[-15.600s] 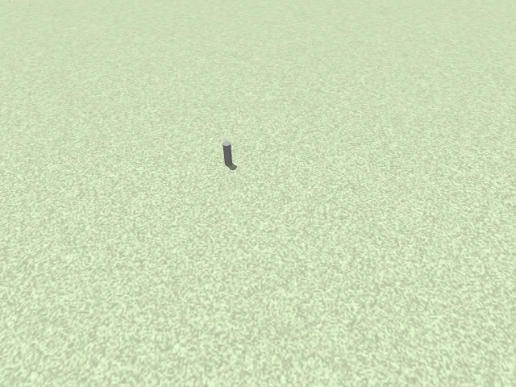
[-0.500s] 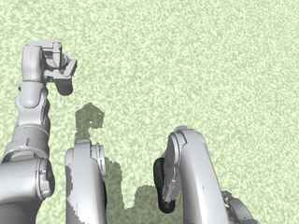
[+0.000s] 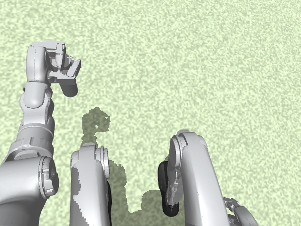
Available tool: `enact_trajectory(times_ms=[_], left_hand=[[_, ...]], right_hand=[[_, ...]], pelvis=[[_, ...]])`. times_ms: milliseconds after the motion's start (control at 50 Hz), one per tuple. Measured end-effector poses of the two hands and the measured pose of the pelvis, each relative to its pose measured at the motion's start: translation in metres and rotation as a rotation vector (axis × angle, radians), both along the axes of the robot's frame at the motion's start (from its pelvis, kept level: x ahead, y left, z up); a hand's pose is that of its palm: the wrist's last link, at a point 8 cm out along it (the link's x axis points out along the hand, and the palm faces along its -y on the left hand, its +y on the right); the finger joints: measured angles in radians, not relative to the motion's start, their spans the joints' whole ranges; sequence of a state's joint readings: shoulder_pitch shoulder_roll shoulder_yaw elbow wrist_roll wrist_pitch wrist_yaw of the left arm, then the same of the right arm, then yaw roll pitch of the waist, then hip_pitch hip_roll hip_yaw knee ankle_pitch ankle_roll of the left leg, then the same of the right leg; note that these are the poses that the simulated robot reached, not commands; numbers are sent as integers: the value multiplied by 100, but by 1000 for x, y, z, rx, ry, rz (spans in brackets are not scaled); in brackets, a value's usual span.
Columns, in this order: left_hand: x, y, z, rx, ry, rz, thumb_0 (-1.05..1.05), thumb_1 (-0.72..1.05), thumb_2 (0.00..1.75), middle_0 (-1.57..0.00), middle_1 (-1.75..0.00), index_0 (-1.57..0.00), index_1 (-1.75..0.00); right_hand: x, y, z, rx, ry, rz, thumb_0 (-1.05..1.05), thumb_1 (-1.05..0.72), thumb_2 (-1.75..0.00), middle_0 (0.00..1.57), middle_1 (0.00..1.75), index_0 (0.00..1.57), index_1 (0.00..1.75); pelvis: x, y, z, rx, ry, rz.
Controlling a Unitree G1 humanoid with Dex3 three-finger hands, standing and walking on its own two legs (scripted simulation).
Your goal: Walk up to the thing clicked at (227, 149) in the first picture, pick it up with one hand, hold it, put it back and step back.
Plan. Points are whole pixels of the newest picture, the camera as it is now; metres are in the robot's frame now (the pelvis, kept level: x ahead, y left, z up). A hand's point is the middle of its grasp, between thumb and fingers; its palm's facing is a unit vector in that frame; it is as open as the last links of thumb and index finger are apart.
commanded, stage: lift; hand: left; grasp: from the side
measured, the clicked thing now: (66, 77) +0.50 +0.19 -0.10
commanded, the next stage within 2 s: hold in 1.94 s
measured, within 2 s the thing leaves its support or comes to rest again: neither
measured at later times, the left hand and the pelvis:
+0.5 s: hand (54, 63) +0.47 +0.17 +0.04, palm faces -0.07 -1.00 -0.04, open 4.2 cm; pelvis +0.01 +0.00 +0.06, yaw +2 degrees
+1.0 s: hand out of the picture +0.42 +0.17 +0.23, palm faces -0.03 -1.00 -0.04, open 4.2 cm; pelvis +0.03 +0.00 +0.20, yaw +2 degrees
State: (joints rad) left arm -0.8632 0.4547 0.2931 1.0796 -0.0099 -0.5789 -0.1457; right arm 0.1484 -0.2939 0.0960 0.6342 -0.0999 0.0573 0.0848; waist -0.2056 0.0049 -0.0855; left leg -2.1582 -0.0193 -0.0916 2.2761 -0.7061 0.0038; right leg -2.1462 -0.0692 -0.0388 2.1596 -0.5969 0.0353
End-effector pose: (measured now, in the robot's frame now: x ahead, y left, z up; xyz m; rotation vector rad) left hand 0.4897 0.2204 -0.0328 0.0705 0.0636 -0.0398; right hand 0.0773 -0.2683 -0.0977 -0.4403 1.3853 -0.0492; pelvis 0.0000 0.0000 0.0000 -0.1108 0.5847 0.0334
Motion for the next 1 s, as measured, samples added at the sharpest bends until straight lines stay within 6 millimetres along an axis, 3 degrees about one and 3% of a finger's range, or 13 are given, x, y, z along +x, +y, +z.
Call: enact_trajectory(times_ms=[220,360,520,740,1000], left_hand=[[-11,1,18,-11,4,-29,7,11,117,-102,-115,-156,-165],[-23,4,43,-18,17,-52,7,11,117,-102,-115,-157,-165],[-40,7,82,-30,11,-30,7,11,117,-102,-116,-157,-165],[-61,12,157,-17,3,9,7,11,116,-101,-116,-157,-164],[-89,9,262,-28,22,18,7,12,116,-101,-116,-157,-162]], right_hand=[[3,1,6,16,-31,-33,0,-94,-91,20,30,21,30],[17,3,21,29,-102,-51,0,-94,-91,20,30,21,30],[44,7,52,44,-192,-47,0,-93,-90,20,30,21,30],[79,15,109,70,-298,-62,0,-92,-90,20,30,21,30],[108,24,198,101,-410,-90,1,-91,-90,20,30,21,30]], pelvis=[[1,-2,10,17,6,3],[3,-1,28,26,10,6],[6,0,60,36,8,6],[16,0,118,47,-24,8],[33,-1,204,56,-128,9]])
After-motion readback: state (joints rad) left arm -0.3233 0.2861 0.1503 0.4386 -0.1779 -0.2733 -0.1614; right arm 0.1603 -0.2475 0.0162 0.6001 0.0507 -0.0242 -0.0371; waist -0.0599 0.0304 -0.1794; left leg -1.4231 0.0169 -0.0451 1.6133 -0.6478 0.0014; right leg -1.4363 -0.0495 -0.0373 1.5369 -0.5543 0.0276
